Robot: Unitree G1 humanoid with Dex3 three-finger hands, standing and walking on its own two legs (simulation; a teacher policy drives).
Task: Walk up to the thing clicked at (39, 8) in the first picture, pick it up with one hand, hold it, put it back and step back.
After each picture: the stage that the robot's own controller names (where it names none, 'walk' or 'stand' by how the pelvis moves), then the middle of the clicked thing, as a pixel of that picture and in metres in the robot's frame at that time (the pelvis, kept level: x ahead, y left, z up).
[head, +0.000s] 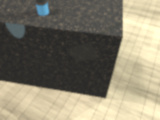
stand; out of the picture +0.98 +0.25 +0.06
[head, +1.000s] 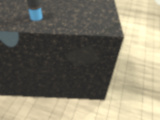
walk; out of the picture +0.91 +0.24 +0.08
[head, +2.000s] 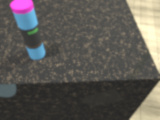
walk; (30, 32) +0.55 +0.19 +0.07
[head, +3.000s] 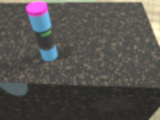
stand; (44, 34) +0.55 +0.18 +0.07
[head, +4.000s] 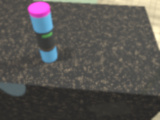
stand; (45, 35) +0.54 +0.16 +0.07
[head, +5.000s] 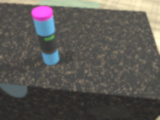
stand; (47, 38) +0.54 +0.16 +0.06
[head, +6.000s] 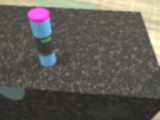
stand; (44, 40) +0.54 +0.17 +0.06
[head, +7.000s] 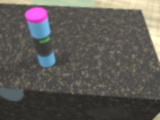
stand; (42, 41) +0.53 +0.17 +0.06
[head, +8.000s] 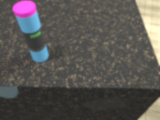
rise first; (33, 35) +0.53 +0.20 +0.06
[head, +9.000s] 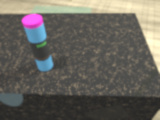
go down; (39, 45) +0.52 +0.21 +0.06
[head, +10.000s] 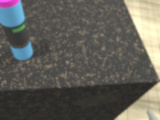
go down; (15, 29) +0.51 +0.19 +0.09
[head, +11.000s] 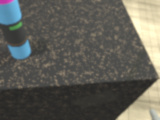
approach; (12, 27) +0.51 +0.20 +0.10
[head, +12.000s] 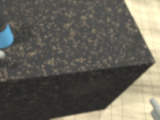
close in; out of the picture +0.52 +0.22 +0.14
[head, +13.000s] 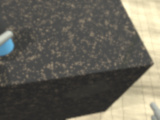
lift; out of the picture +0.51 +0.21 +0.13
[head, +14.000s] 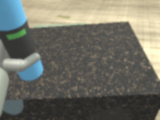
lift; (17, 37) +0.31 +0.16 +0.30
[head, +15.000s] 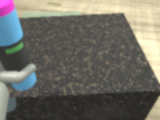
hold; (12, 50) +0.32 +0.18 +0.24
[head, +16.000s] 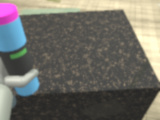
hold; (16, 56) +0.33 +0.18 +0.21
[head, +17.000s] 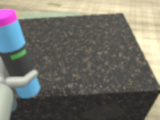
hold; (16, 58) +0.34 +0.19 +0.19
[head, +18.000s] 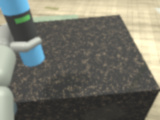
crouch; (21, 25) +0.42 +0.16 +0.26
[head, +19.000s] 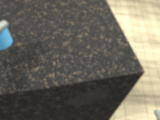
lower; out of the picture +0.51 +0.22 +0.20
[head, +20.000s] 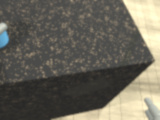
lower; out of the picture +0.52 +0.21 +0.14
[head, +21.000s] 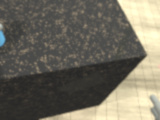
lower; out of the picture +0.53 +0.21 +0.14
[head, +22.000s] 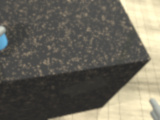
lower; out of the picture +0.52 +0.22 +0.14
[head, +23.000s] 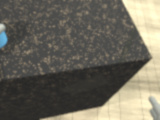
lower; out of the picture +0.52 +0.22 +0.14
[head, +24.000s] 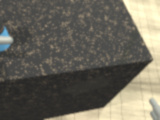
open; out of the picture +0.51 +0.21 +0.14
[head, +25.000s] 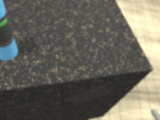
sink last; out of the picture +0.49 +0.20 +0.12
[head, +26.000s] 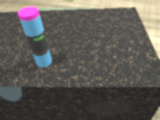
sink last; (37, 40) +0.53 +0.21 +0.11
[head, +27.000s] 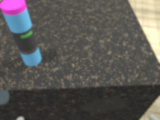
stand; (24, 36) +0.50 +0.21 +0.12
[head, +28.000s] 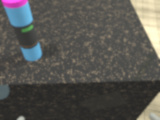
stand; (25, 30) +0.51 +0.21 +0.13
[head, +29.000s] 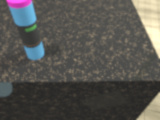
stand; (28, 30) +0.52 +0.20 +0.12
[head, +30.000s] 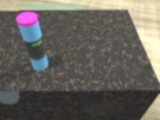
stand; (34, 44) +0.52 +0.20 +0.06
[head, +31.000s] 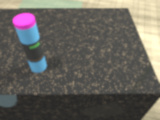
stand; (32, 46) +0.50 +0.20 +0.06
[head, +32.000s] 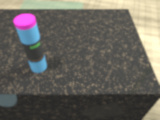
stand; (32, 46) +0.50 +0.20 +0.06
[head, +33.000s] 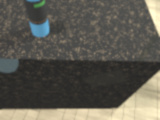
walk; (35, 5) +0.58 +0.18 +0.09
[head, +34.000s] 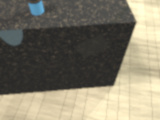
walk; out of the picture +0.83 +0.26 +0.08
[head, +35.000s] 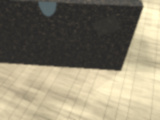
stand; out of the picture +1.18 +0.12 +0.07
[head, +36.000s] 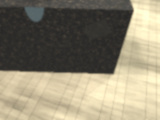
stand; out of the picture +1.12 +0.17 +0.07
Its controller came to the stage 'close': yes
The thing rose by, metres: 0.21
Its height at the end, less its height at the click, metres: +0.00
